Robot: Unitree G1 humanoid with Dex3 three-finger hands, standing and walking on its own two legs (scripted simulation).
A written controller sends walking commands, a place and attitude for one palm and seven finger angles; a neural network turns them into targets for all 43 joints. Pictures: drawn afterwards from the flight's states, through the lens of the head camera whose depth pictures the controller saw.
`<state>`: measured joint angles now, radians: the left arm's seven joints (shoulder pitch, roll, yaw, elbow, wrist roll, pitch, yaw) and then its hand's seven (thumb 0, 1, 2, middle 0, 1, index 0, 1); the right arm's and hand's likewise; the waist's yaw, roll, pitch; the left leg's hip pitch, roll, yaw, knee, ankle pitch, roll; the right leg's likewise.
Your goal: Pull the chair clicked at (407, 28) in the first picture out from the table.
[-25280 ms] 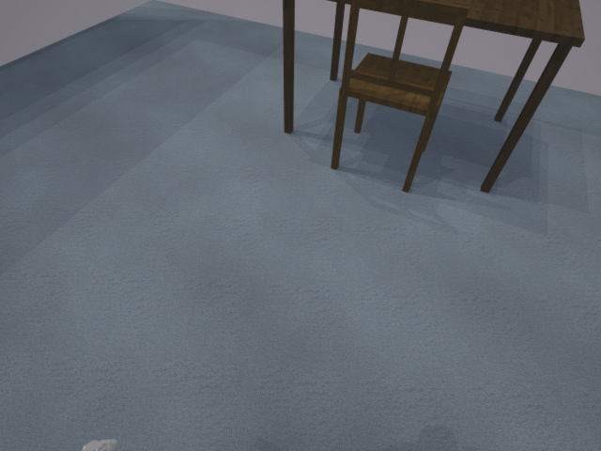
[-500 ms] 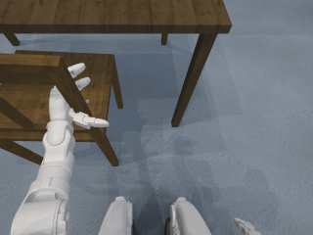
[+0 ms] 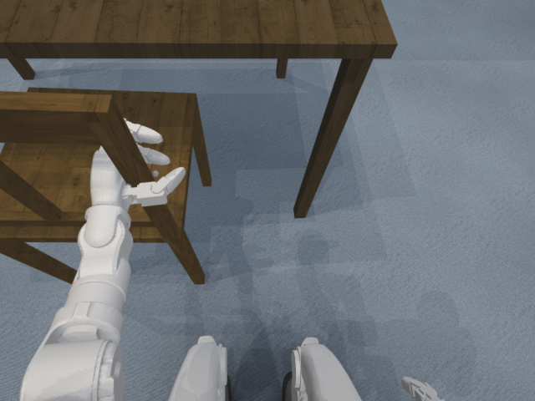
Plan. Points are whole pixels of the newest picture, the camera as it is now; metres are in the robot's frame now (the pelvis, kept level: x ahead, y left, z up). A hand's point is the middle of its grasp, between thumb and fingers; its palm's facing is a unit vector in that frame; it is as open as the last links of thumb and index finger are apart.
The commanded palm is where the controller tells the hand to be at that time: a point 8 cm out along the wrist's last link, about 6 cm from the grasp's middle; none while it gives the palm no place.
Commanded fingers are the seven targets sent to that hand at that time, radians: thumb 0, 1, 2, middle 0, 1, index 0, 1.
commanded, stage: hook a spindle and tug to test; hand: left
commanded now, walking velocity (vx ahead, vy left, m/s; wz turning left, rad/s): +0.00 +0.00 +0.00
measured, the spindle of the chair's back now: (12, 183) +0.43 +0.38 +0.00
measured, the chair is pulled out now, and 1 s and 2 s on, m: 0.03 0.06 0.06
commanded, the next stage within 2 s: open the thumb and straighten the fingers in 0.60 s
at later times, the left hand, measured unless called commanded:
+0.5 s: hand (162, 185) +0.42 +0.15 +0.02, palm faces +0.03 -1.00 -0.01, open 7.8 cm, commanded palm +0.38 +0.20 +0.02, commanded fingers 0.00 0.90 0.90 -0.50 -1.45 -0.50 -1.45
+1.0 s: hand (159, 192) +0.41 +0.16 +0.02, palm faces +0.04 -1.00 -0.02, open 10.3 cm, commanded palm +0.38 +0.20 +0.02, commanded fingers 0.00 -0.55 0.20 -0.35 -1.01 -0.35 -1.01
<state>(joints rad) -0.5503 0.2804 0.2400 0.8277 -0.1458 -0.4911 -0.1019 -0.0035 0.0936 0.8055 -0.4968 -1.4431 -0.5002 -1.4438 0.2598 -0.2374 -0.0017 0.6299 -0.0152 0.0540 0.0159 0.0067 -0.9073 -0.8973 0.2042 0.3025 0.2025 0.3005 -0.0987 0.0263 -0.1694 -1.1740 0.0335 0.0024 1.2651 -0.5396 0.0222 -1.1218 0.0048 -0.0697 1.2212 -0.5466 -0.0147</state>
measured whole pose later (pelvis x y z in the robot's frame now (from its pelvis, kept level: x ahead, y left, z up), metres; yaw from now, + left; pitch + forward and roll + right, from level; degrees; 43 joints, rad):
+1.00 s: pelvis +0.00 -0.01 +0.00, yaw +1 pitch +24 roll -2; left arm -0.41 0.25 0.21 0.69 -0.15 -0.43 -0.10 -0.01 -0.11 0.50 -0.49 -1.41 -0.49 -1.41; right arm 0.22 -0.23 0.00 0.60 0.00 0.04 0.00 0.01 -0.91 -0.90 0.20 0.30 0.20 0.30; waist -0.08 0.02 -0.17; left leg -1.13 0.03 0.00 1.25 -0.54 0.01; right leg -1.09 0.00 -0.07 1.22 -0.56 -0.03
